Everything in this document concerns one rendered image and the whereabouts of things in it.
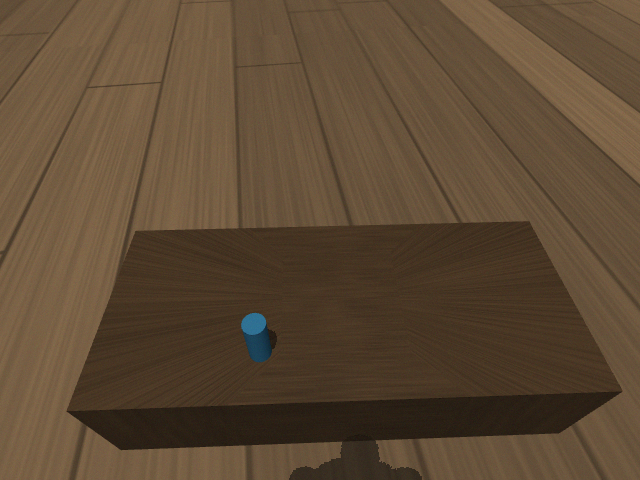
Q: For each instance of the can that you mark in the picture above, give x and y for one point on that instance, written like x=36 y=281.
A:
x=256 y=335

